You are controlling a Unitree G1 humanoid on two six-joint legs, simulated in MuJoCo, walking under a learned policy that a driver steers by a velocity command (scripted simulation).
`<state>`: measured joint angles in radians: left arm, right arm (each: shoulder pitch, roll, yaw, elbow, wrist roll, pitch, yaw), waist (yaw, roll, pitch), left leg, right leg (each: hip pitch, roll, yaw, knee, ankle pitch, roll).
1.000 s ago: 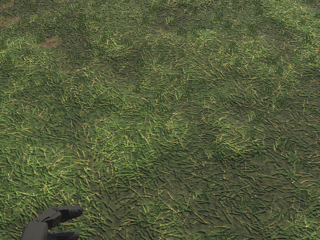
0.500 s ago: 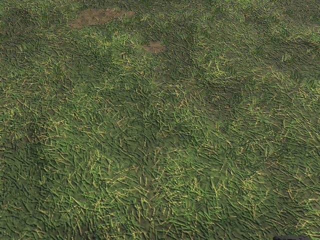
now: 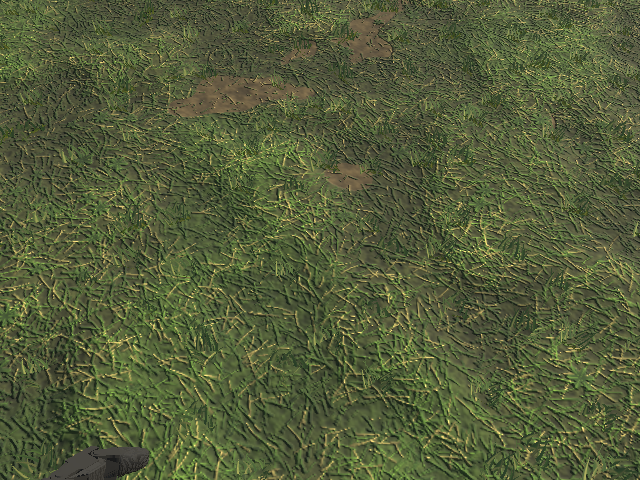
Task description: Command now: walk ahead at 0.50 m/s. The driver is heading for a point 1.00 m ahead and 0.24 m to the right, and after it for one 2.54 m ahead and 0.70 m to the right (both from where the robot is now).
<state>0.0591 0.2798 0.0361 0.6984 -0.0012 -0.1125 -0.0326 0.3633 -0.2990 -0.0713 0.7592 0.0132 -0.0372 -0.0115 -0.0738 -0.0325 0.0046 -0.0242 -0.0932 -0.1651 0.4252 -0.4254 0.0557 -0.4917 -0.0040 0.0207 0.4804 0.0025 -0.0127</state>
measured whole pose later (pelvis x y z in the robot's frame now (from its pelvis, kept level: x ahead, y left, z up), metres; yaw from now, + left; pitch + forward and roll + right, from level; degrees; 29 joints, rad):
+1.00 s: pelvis +0.52 -0.12 -0.01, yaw -32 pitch +2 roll +2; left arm 0.05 0.28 0.05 0.58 -0.02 -0.03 -0.05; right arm 0.36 -0.32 -0.08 0.86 0.02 -0.06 -0.01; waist -0.08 -0.02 0.05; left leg 0.08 0.06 0.22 0.42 -0.47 -0.05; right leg -0.52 -0.02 -0.03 0.58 -0.11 -0.09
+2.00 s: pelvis +1.05 -0.33 +0.00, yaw -3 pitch +2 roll +1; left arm 0.03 0.28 0.04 0.68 0.00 -0.11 -0.02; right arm 0.37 -0.30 -0.08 0.74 0.02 -0.03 -0.02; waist -0.08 -0.03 0.01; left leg -0.07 -0.11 -0.22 0.46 -0.41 0.06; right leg -0.50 0.00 0.07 0.47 -0.01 0.03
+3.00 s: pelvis +1.55 -0.43 -0.01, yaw -25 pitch +2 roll +2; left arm 0.07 0.30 0.06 0.62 -0.02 -0.02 -0.05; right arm 0.33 -0.31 -0.08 0.84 0.01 -0.05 -0.01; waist -0.06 -0.01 0.06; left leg -0.02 0.10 0.20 0.69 -0.50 -0.05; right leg -0.53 0.00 -0.04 0.64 -0.16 -0.10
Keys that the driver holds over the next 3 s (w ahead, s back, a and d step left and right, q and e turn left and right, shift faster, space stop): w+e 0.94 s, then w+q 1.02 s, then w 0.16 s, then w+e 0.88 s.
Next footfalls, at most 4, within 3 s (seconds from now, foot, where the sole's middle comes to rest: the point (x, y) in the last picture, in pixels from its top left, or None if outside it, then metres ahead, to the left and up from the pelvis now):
0.50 left None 0.45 0.07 -0.76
1.00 right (443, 413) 0.61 -0.29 -0.76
1.54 left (384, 276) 0.98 -0.22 -0.76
2.02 right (459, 203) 1.22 -0.47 -0.76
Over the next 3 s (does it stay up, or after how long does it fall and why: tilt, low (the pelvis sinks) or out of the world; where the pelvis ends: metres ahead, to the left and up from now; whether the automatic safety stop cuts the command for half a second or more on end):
stays up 1.55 -0.43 -0.01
